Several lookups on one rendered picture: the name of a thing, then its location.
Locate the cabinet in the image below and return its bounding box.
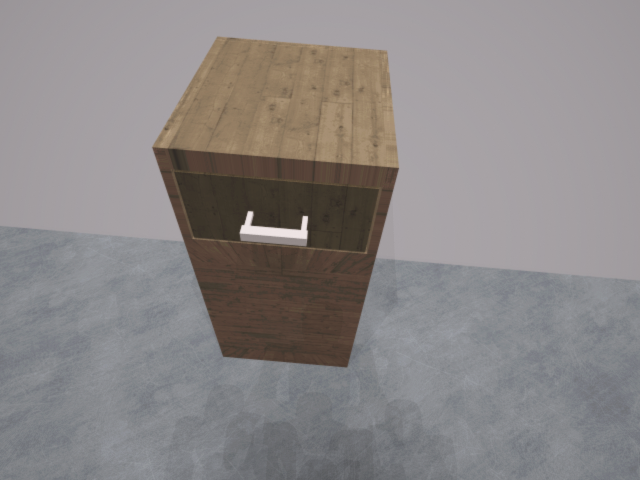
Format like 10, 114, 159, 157
152, 36, 399, 367

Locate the handle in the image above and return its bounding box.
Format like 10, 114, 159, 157
240, 211, 308, 246

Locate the drawer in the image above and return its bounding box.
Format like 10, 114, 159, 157
174, 170, 379, 252

